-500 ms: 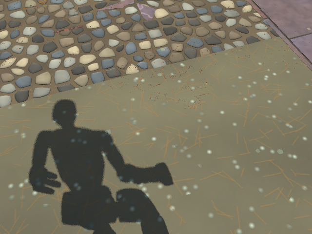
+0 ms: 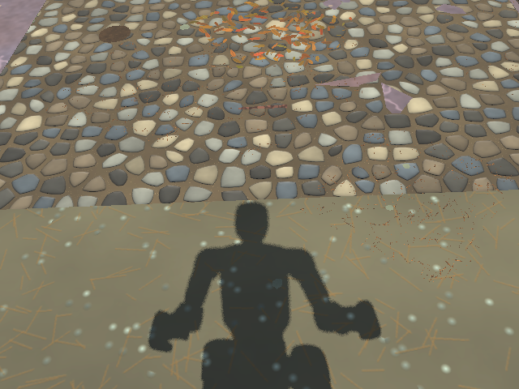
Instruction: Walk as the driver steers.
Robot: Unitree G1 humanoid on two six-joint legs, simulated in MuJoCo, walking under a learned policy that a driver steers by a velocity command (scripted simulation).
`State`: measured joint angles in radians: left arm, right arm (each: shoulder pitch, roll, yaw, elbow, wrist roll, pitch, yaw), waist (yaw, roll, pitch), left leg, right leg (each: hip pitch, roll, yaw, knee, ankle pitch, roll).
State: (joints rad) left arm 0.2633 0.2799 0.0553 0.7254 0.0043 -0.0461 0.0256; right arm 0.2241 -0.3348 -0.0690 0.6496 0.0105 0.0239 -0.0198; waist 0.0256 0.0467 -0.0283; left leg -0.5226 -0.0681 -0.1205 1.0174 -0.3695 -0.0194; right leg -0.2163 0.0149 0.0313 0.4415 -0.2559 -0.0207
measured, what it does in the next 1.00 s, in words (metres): walks ahead, turning left: left foot, then right foot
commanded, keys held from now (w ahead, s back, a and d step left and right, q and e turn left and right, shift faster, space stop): w+q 0.16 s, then q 0.42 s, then e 0.42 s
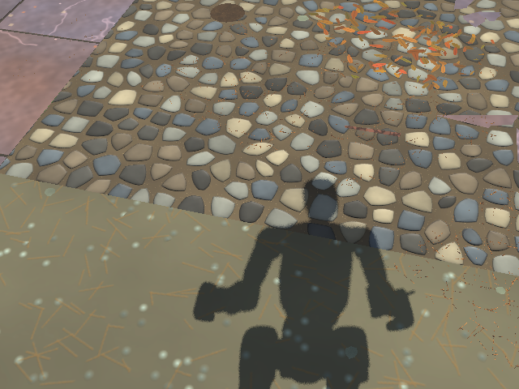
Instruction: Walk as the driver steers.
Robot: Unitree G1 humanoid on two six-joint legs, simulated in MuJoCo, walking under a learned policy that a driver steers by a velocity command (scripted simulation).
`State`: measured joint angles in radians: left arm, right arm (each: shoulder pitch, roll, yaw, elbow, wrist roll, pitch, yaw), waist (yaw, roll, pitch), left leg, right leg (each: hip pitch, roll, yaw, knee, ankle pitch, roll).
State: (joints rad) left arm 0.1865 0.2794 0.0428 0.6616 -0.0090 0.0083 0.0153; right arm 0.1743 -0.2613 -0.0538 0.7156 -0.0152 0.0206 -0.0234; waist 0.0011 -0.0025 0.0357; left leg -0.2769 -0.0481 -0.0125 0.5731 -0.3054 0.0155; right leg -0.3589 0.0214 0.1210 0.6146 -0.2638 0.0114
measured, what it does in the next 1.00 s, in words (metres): steps on the spot, turning right: right foot, then left foot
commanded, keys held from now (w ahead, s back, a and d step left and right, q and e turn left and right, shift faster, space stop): e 0.74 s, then no key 0.26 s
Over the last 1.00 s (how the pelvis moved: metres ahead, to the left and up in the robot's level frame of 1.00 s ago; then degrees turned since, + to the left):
0.24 0.07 -0.01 16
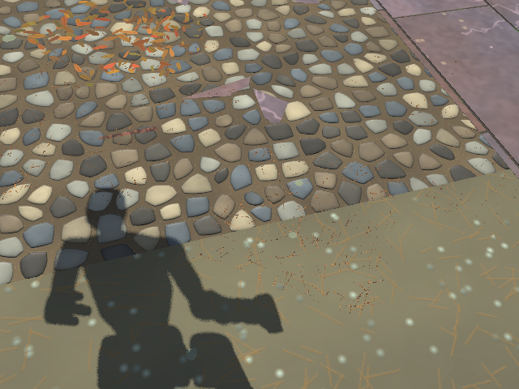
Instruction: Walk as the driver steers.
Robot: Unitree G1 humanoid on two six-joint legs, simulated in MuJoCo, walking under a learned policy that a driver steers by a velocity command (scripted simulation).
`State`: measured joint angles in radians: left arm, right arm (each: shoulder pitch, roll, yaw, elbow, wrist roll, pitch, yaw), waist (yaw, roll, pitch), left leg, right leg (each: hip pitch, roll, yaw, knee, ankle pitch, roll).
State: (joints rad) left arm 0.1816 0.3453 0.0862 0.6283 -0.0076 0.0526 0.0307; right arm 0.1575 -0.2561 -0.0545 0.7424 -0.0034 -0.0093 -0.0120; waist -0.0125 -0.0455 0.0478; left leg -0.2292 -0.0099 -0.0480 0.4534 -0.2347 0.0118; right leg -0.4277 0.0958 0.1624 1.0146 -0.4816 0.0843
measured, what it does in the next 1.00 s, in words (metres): walks ahead: right foot, then left foot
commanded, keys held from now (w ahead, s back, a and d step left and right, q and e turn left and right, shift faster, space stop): no key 0.40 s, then w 0.60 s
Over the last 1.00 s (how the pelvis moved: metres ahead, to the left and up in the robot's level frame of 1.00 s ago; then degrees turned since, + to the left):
0.01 -0.03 0.01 -31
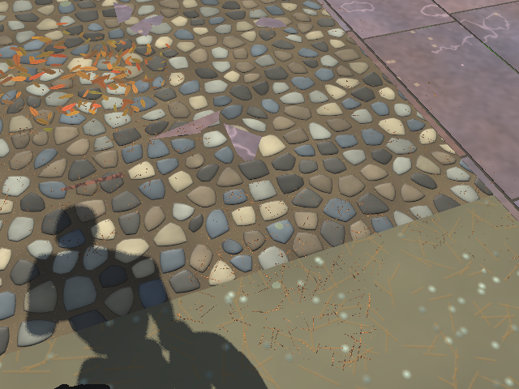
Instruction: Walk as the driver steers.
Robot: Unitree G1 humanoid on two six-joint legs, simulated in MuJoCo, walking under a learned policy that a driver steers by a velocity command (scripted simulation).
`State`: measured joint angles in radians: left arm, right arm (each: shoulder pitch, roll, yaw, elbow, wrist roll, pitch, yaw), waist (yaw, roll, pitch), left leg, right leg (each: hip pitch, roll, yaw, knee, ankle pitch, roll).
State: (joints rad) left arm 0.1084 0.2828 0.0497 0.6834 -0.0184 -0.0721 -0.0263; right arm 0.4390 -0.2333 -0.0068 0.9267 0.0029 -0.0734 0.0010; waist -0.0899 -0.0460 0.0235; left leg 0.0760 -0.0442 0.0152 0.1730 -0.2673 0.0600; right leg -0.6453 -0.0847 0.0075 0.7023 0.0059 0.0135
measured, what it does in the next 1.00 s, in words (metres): walks ahead, turning left: right foot, then left foot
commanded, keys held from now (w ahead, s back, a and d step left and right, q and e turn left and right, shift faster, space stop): w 0.02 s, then w+q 0.24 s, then q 0.74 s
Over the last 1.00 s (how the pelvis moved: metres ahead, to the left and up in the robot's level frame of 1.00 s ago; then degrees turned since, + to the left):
0.16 0.01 0.00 0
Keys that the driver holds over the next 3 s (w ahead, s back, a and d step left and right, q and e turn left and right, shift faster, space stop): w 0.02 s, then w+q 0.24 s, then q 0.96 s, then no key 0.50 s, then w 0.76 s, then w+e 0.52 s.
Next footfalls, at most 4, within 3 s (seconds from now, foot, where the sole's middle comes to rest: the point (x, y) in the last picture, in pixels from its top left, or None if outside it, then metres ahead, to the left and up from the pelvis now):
0.16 right None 0.30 -0.13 -0.78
0.64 left None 0.44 0.13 -0.78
1.10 right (270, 384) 0.50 -0.08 -0.78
1.50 left None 0.32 0.11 -0.78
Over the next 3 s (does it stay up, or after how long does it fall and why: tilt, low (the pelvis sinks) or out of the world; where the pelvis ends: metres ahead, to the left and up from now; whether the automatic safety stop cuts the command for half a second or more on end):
stays up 0.81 0.34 -0.02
